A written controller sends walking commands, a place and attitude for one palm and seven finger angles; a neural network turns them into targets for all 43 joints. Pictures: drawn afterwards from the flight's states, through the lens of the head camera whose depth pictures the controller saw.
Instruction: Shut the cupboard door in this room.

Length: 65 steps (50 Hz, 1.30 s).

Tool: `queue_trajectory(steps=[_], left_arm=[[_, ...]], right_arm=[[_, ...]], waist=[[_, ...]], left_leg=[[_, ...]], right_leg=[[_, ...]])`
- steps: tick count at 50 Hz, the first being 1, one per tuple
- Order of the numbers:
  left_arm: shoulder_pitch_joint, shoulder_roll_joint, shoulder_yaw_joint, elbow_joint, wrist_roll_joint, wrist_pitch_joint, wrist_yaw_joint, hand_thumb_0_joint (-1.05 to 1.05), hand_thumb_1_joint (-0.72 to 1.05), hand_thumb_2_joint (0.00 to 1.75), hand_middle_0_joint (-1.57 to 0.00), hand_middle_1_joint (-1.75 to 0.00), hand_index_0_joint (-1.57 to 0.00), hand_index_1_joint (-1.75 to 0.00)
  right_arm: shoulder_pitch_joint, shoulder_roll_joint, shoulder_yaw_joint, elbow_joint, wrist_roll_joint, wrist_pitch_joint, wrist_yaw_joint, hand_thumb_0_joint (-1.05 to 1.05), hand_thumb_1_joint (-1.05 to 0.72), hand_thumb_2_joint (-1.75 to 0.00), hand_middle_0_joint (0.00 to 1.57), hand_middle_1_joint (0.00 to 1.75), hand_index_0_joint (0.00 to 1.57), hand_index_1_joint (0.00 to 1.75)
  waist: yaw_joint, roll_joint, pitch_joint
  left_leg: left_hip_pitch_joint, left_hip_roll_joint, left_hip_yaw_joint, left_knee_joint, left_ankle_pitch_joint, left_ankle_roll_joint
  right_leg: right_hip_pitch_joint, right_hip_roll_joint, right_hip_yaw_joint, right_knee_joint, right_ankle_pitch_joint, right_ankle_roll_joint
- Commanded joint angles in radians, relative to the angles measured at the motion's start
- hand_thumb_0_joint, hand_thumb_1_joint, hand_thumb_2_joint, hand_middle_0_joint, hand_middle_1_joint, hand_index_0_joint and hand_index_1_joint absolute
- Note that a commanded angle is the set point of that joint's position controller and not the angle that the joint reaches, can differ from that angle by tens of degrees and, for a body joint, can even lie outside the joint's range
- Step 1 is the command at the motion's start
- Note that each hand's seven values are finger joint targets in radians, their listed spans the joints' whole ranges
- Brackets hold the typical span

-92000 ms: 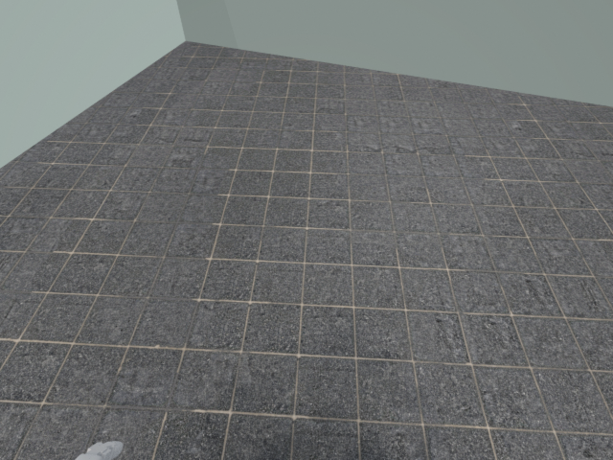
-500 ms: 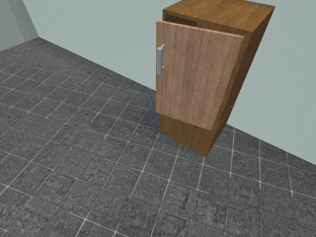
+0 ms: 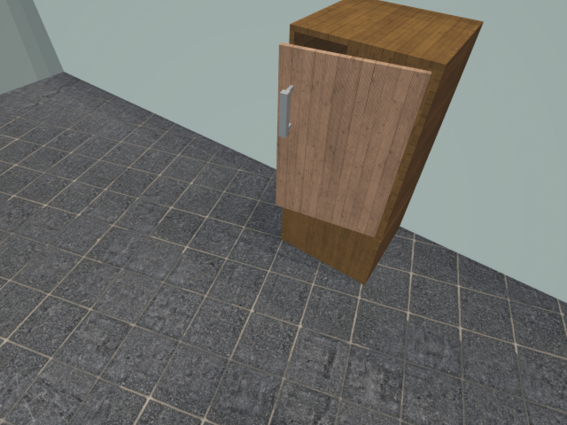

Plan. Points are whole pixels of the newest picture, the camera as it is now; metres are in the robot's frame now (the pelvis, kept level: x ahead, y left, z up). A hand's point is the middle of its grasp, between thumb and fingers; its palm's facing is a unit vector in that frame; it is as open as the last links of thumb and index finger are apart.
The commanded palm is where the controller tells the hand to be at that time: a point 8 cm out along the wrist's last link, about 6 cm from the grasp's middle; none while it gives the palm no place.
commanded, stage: look to check the result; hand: left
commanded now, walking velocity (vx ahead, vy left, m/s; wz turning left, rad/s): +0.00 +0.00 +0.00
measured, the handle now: (287, 111) +0.93 +0.04 -0.03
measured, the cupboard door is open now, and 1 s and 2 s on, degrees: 11 11 11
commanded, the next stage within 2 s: walk to a spot facing it in 0.52 s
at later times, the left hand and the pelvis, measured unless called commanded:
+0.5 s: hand out of the picture -0.01 +0.19 -0.17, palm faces +0.01 -0.97 -0.24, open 7.4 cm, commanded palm none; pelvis +0.00 -0.01 +0.00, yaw +0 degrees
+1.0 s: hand out of the picture +0.05 +0.20 -0.20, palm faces +0.19 -0.96 -0.21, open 7.4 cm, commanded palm none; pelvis +0.02 +0.00 -0.02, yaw +10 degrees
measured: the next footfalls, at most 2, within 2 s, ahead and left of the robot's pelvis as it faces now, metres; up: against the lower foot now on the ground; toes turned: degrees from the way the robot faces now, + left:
right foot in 1.40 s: +0.10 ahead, -0.15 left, +0.00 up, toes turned +25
left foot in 1.74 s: +0.04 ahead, +0.15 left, +0.00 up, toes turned +46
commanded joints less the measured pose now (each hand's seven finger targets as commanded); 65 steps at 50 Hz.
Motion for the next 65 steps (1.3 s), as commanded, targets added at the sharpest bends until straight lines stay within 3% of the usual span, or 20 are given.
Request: queue_trajectory(steps=[1,14,30,33,35,38,40,42,44,46,47,48,49,50,51,53,55,58,62,65], left_arm=[[0.089,0.107,0.022,-0.015,0.004,-0.005,0.002,0.0,0.9,0.9,-0.2,-0.3,-0.2,-0.3],[0.027,0.175,0.03,-0.029,0.006,-0.009,-0.006,0.0,0.9,0.9,-0.2,-0.3,-0.2,-0.3],[-0.086,0.259,0.033,-0.042,0.002,-0.019,-0.012,0.0,0.9,0.9,-0.2,-0.3,-0.2,-0.3],[-0.103,0.257,0.032,-0.045,0.0,-0.017,-0.012,0.0,0.9,0.9,-0.2,-0.3,-0.2,-0.3],[-0.077,0.204,0.027,-0.047,-0.001,-0.004,-0.005,0.0,0.9,0.9,-0.2,-0.3,-0.2,-0.3],[-0.071,0.225,0.046,-0.072,0.0,0.009,0.0,0.0,0.9,0.9,-0.2,-0.3,-0.2,-0.3],[-0.071,0.248,0.061,-0.095,0.003,0.012,0.002,0.0,0.9,0.9,-0.2,-0.3,-0.2,-0.3],[-0.091,0.263,0.076,-0.131,0.004,0.015,0.004,0.0,0.9,0.9,-0.2,-0.3,-0.2,-0.3],[-0.121,0.266,0.085,-0.168,0.013,0.015,0.008,0.0,0.9,0.9,-0.2,-0.3,-0.2,-0.3],[-0.143,0.276,0.096,-0.192,0.017,0.013,0.01,0.0,0.9,0.9,-0.2,-0.3,-0.2,-0.3],[-0.144,0.281,0.099,-0.202,0.014,0.013,0.008,0.0,0.9,0.9,-0.2,-0.3,-0.2,-0.3],[-0.133,0.273,0.099,-0.213,0.008,0.017,0.004,0.0,0.9,0.9,-0.2,-0.3,-0.2,-0.3],[-0.094,0.225,0.094,-0.235,-0.002,0.022,0.0,0.0,0.9,0.9,-0.2,-0.3,-0.2,-0.3],[-0.14,0.21,0.077,-0.261,0.002,0.03,0.003,0.0,0.9,0.9,-0.2,-0.3,-0.2,-0.3],[-0.199,0.212,0.085,-0.275,0.008,0.041,0.004,0.0,0.9,0.9,-0.2,-0.3,-0.2,-0.3],[-0.223,0.206,0.089,-0.284,0.01,0.035,-0.006,0.0,0.9,0.9,-0.2,-0.3,-0.2,-0.3],[-0.201,0.196,0.089,-0.282,0.011,0.027,-0.015,0.0,0.9,0.9,-0.2,-0.3,-0.2,-0.3],[-0.185,0.185,0.09,-0.289,0.012,0.029,-0.017,0.0,0.9,0.9,-0.2,-0.3,-0.2,-0.3],[-0.19,0.188,0.088,-0.315,0.011,0.032,-0.018,0.0,0.9,0.9,-0.2,-0.3,-0.2,-0.3],[-0.137,0.198,0.086,-0.315,0.009,0.03,-0.021,0.0,0.9,0.9,-0.2,-0.3,-0.2,-0.3]], right_arm=[[0.048,-0.118,-0.018,-0.032,-0.003,-0.008,-0.009,0.0,-0.9,-0.9,0.2,0.3,0.2,0.3],[-0.006,-0.183,-0.029,-0.044,-0.003,-0.007,-0.004,0.0,-0.9,-0.9,0.2,0.3,0.2,0.3],[-0.102,-0.253,-0.025,-0.049,-0.001,-0.017,0.003,0.0,-0.9,-0.9,0.2,0.3,0.2,0.3],[-0.116,-0.245,-0.02,-0.05,-0.003,-0.018,0.004,0.0,-0.9,-0.9,0.2,0.3,0.2,0.3],[-0.094,-0.183,-0.007,-0.053,-0.002,-0.007,0.007,0.0,-0.9,-0.9,0.2,0.3,0.2,0.3],[-0.099,-0.187,-0.015,-0.074,-0.005,0.005,0.01,0.0,-0.9,-0.9,0.2,0.3,0.2,0.3],[-0.104,-0.187,-0.023,-0.1,-0.005,0.012,0.013,0.0,-0.9,-0.9,0.2,0.3,0.2,0.3],[-0.112,-0.17,-0.033,-0.125,-0.009,0.022,0.016,0.0,-0.9,-0.9,0.2,0.3,0.2,0.3],[-0.123,-0.168,-0.046,-0.153,-0.011,0.033,0.021,0.0,-0.9,-0.9,0.2,0.3,0.2,0.3],[-0.118,-0.16,-0.05,-0.177,-0.005,0.032,0.027,0.0,-0.9,-0.9,0.2,0.3,0.2,0.3],[-0.098,-0.16,-0.048,-0.18,-0.006,0.03,0.03,0.0,-0.9,-0.9,0.2,0.3,0.2,0.3],[-0.044,-0.183,-0.052,-0.177,-0.01,0.022,0.032,0.0,-0.9,-0.9,0.2,0.3,0.2,0.3],[-0.001,-0.252,-0.064,-0.18,-0.022,0.014,0.027,0.0,-0.9,-0.9,0.2,0.3,0.2,0.3],[0.039,-0.291,-0.075,-0.167,-0.022,0.017,0.021,0.0,-0.9,-0.9,0.2,0.3,0.2,0.3],[0.056,-0.306,-0.081,-0.16,-0.026,0.018,0.011,0.0,-0.9,-0.9,0.2,0.3,0.2,0.3],[-0.022,-0.286,-0.077,-0.195,-0.025,0.013,0.004,0.0,-0.9,-0.9,0.2,0.3,0.2,0.3],[-0.063,-0.273,-0.073,-0.211,-0.023,0.005,0.002,0.0,-0.9,-0.9,0.2,0.3,0.2,0.3],[-0.078,-0.279,-0.08,-0.221,-0.022,0.008,0.004,0.0,-0.9,-0.9,0.2,0.3,0.2,0.3],[-0.078,-0.296,-0.091,-0.235,-0.026,0.02,0.012,0.0,-0.9,-0.9,0.2,0.3,0.2,0.3],[-0.103,-0.307,-0.1,-0.256,-0.03,0.031,0.018,0.0,-0.9,-0.9,0.2,0.3,0.2,0.3]], waist=[[0.002,0.019,0.125],[-0.004,0.011,0.124],[-0.003,0.004,0.068],[-0.002,0.017,0.058],[0.001,0.01,0.046],[0.01,-0.001,0.045],[0.015,-0.056,0.036],[0.015,-0.127,0.051],[0.009,-0.157,0.076],[-0.004,-0.133,0.077],[-0.014,-0.099,0.064],[-0.034,0.015,0.012],[-0.036,0.251,-0.023],[-0.059,0.32,-0.027],[-0.076,0.221,-0.034],[-0.043,0.122,0.006],[-0.021,0.067,-0.021],[-0.02,0.096,-0.044],[-0.029,0.145,-0.054],[-0.013,0.192,-0.073]], left_leg=[[0.005,0.106,-0.156,-0.142,-0.232,-0.002],[0.037,0.11,-0.155,-0.138,-0.234,-0.003],[0.098,0.116,-0.141,-0.111,-0.072,-0.011],[0.093,0.114,-0.141,-0.101,-0.026,-0.015],[0.061,0.108,-0.143,-0.064,0.037,-0.021],[-0.012,0.091,-0.15,0.006,0.069,-0.022],[-0.061,0.058,-0.125,0.098,0.071,-0.032],[-0.115,0.029,-0.078,0.26,-0.053,-0.048],[-0.174,0.033,-0.064,0.42,-0.293,-0.057],[-0.175,0.061,-0.063,0.36,-0.315,-0.058],[-0.122,0.061,-0.052,0.257,-0.22,-0.056],[0.001,0.083,-0.109,0.129,0.069,-0.027],[0.099,0.237,-0.372,0.041,0.436,0.071],[0.109,0.335,-0.537,-0.073,0.426,0.164],[0.078,0.344,-0.587,-0.113,0.213,0.163],[0.0,0.296,-0.539,-0.138,-0.046,0.143],[0.019,0.243,-0.479,-0.129,-0.05,0.127],[0.031,0.21,-0.45,-0.129,-0.077,0.123],[0.016,0.182,-0.49,-0.137,-0.17,0.113],[-0.035,0.14,-0.53,-0.149,-0.328,0.093]], right_leg=[[-0.14,-0.071,0.072,-0.117,-0.077,-0.043],[-0.168,-0.078,0.094,-0.143,-0.128,-0.048],[-0.095,-0.099,0.102,-0.166,-0.017,-0.051],[-0.069,-0.108,0.093,-0.155,0.024,-0.046],[-0.05,-0.117,0.067,-0.113,0.058,-0.033],[-0.024,-0.148,0.045,-0.059,0.09,-0.042],[-0.011,-0.2,0.06,-0.054,0.123,-0.073],[-0.022,-0.287,0.089,-0.068,0.183,-0.133],[-0.031,-0.358,0.081,-0.056,0.321,-0.186],[-0.006,-0.373,0.025,0.031,0.453,-0.172],[-0.013,-0.349,-0.024,0.102,0.461,-0.135],[-0.078,-0.284,-0.086,0.245,0.382,-0.063],[-0.22,-0.14,-0.152,0.437,0.076,0.03],[-0.303,-0.057,-0.078,0.609,-0.409,0.035],[-0.353,-0.059,0.022,0.709,-0.384,0.025],[-0.401,-0.082,0.069,0.735,-0.236,0.032],[-0.393,-0.073,0.062,0.68,-0.165,0.044],[-0.369,-0.052,0.045,0.584,-0.161,0.054],[-0.329,-0.021,0.034,0.477,-0.176,0.057],[-0.207,0.02,0.012,0.304,-0.19,0.042]])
